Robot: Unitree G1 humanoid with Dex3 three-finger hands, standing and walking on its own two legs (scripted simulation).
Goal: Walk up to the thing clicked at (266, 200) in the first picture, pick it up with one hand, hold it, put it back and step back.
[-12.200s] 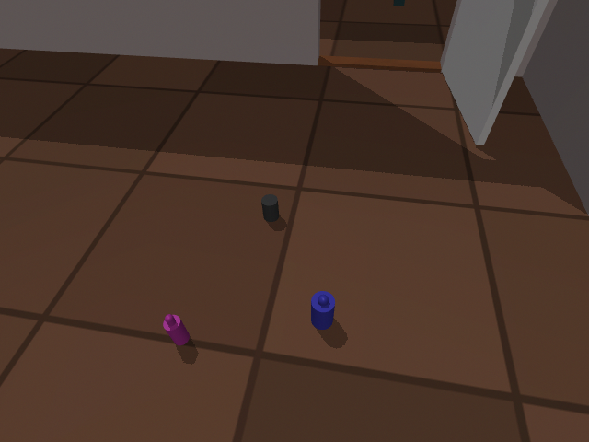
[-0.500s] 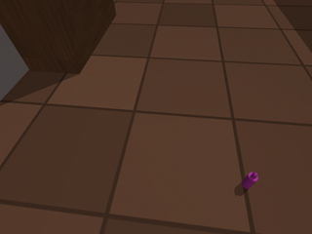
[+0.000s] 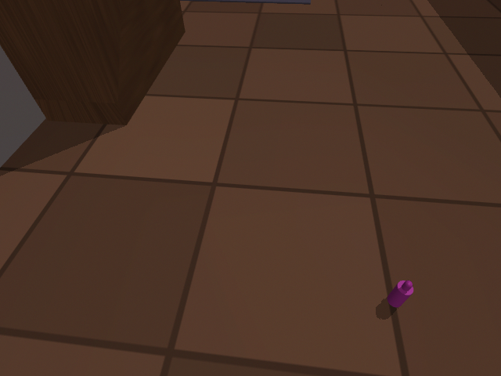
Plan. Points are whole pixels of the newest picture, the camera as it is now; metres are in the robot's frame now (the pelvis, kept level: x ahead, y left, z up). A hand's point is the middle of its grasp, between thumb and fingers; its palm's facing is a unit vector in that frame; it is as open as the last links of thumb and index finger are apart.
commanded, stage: stand
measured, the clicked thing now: out of the picture +0.24 -1.16 -0.73
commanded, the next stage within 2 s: walk up in 0.84 s
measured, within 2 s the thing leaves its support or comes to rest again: neither
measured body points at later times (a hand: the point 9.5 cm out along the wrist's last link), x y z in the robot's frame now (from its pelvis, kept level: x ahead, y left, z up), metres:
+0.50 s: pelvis -0.01 +0.00 +0.00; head +0.00 +0.00 +0.45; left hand +0.06 +0.30 -0.13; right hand +0.07 -0.30 -0.13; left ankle +0.00 +0.15 -0.75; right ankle -0.03 -0.13 -0.75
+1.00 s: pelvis +0.01 +0.01 -0.01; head +0.01 +0.01 +0.44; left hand +0.05 +0.33 -0.13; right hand +0.07 -0.31 -0.13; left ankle +0.01 +0.14 -0.73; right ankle -0.03 -0.13 -0.75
